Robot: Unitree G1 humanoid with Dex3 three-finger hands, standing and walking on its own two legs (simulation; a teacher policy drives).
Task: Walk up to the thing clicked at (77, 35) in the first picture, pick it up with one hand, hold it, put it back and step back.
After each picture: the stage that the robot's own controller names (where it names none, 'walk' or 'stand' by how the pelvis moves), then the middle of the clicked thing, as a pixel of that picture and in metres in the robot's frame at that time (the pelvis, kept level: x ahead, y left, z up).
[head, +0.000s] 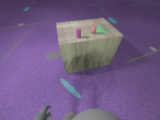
stand; (78, 33) +0.97 +0.21 -0.05
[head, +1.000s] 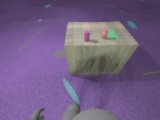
walk; (86, 36) +0.90 +0.14 -0.04
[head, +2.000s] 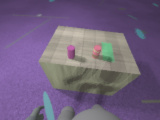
walk; (71, 52) +0.55 +0.20 -0.02
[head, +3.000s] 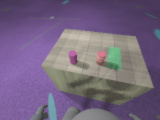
stand; (73, 57) +0.49 +0.19 -0.02
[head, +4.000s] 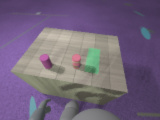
stand; (46, 61) +0.39 +0.37 -0.02
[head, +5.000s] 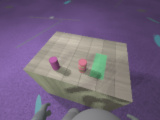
stand; (54, 63) +0.42 +0.32 -0.04
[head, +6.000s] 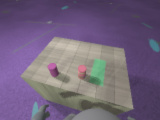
stand; (53, 70) +0.37 +0.32 -0.05
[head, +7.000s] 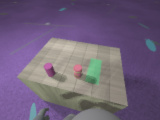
stand; (49, 70) +0.38 +0.35 -0.05
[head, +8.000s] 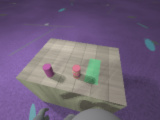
stand; (48, 70) +0.37 +0.36 -0.05
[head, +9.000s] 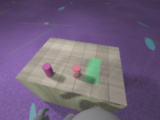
stand; (48, 70) +0.37 +0.36 -0.05
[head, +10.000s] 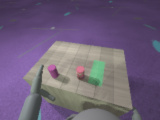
rise first; (53, 71) +0.37 +0.35 -0.05
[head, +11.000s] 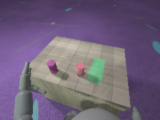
go down; (52, 67) +0.39 +0.35 -0.04
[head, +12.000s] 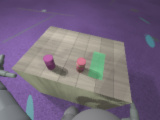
go down; (49, 62) +0.39 +0.33 -0.01
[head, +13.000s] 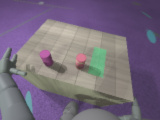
close in; (47, 58) +0.39 +0.33 +0.01
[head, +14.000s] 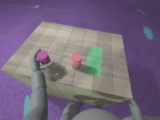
close; (45, 60) +0.39 +0.33 +0.02
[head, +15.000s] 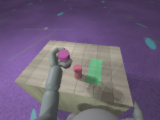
lift; (65, 59) +0.35 +0.18 +0.16
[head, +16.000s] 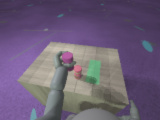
hold; (68, 62) +0.35 +0.17 +0.14
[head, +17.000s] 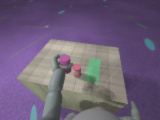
hold; (65, 64) +0.35 +0.19 +0.11
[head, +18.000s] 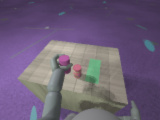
hold; (65, 64) +0.34 +0.19 +0.11
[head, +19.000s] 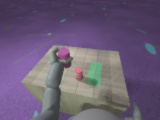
hold; (65, 58) +0.34 +0.18 +0.19
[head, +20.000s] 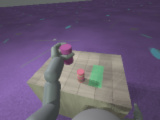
hold; (67, 54) +0.34 +0.17 +0.24
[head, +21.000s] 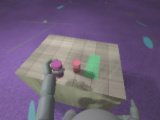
lower; (58, 69) +0.33 +0.23 +0.05
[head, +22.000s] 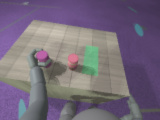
lower; (44, 59) +0.40 +0.30 +0.02
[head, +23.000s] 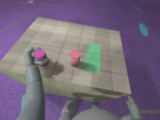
lower; (42, 58) +0.39 +0.33 +0.03
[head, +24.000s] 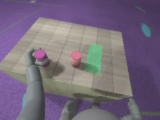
lower; (42, 58) +0.39 +0.33 +0.03
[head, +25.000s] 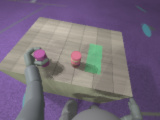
loosen; (42, 58) +0.39 +0.33 +0.03
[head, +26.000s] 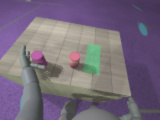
withdraw; (40, 60) +0.38 +0.33 +0.03
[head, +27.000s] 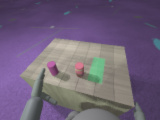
sink last; (53, 68) +0.38 +0.35 -0.01
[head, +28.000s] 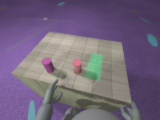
stand; (48, 65) +0.37 +0.35 +0.00
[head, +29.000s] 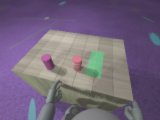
stand; (48, 62) +0.39 +0.35 +0.03
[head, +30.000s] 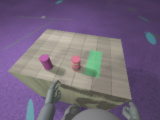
stand; (46, 62) +0.39 +0.35 +0.02
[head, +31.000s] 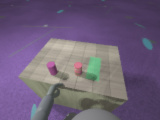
stand; (52, 68) +0.41 +0.33 -0.04
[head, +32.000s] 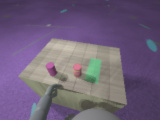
stand; (51, 69) +0.40 +0.34 -0.05
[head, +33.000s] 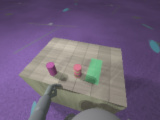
stand; (51, 69) +0.39 +0.34 -0.05
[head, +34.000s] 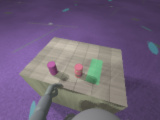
walk; (52, 68) +0.40 +0.33 -0.05
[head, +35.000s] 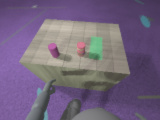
walk; (54, 50) +0.51 +0.30 -0.02
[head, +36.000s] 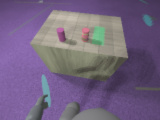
walk; (61, 35) +0.67 +0.32 -0.01
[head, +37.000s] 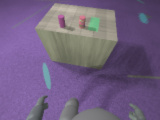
walk; (61, 21) +0.88 +0.39 -0.02
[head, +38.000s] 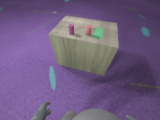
stand; (71, 29) +0.98 +0.32 -0.04
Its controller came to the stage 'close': yes
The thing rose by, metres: 0.29
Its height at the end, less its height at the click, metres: +0.00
